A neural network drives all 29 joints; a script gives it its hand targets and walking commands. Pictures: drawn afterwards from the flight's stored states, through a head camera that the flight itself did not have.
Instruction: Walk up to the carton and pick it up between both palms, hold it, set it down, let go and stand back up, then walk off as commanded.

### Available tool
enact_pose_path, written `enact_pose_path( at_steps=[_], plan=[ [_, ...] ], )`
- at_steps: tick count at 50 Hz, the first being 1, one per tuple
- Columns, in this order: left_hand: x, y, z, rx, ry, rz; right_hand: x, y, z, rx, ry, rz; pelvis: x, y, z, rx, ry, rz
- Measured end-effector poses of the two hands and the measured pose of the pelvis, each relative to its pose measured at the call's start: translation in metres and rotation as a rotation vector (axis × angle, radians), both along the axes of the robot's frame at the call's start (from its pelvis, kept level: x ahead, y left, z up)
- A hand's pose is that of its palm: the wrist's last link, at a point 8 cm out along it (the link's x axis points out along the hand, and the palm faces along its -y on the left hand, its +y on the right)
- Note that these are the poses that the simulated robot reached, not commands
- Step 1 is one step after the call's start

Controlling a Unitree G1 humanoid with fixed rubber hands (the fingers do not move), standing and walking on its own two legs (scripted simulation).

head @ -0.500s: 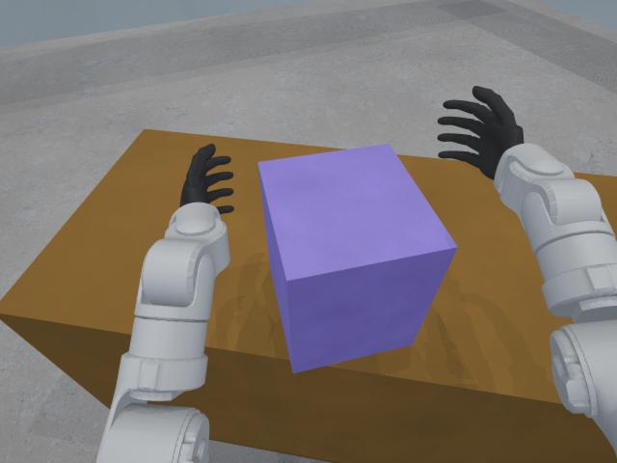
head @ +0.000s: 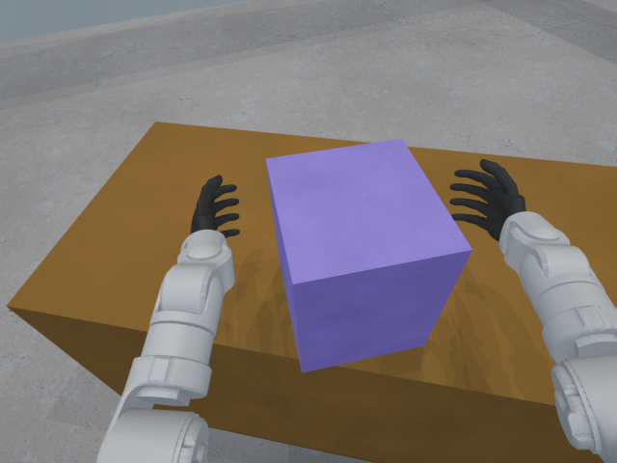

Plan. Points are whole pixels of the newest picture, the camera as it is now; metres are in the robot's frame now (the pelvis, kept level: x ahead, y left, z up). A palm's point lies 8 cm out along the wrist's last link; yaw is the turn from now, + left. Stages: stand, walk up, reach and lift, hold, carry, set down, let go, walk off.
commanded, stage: reach and lift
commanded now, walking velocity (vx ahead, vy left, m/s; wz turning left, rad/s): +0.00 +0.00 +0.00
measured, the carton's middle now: (350, 258) +0.41 +0.02 +0.02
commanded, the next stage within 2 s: none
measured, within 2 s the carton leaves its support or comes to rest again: neither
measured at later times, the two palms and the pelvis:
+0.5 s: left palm (219, 254) +0.37 +0.20 +0.07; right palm (486, 218) +0.45 -0.17 +0.09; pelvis +0.01 -0.01 +0.00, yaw +0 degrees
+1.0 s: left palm (241, 249) +0.38 +0.17 +0.07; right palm (460, 221) +0.45 -0.13 +0.08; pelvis +0.01 -0.01 +0.00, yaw +0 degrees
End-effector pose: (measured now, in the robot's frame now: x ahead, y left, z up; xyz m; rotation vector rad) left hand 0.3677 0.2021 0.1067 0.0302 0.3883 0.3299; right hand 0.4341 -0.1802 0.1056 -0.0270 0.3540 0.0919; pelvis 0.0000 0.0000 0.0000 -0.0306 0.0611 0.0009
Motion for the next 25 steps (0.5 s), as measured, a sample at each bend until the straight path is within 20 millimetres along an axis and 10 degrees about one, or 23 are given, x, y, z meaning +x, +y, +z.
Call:
enact_pose_path(
  at_steps=[25],
  plan=[
    [0.001, -0.006, -0.040, -0.005, -0.067, -0.013, 0.011, 0.015, -0.016, 0.026, -0.069, 0.035, 0.005, -0.007, -0.001, 0.003, 0.076, -0.005]
  ],
)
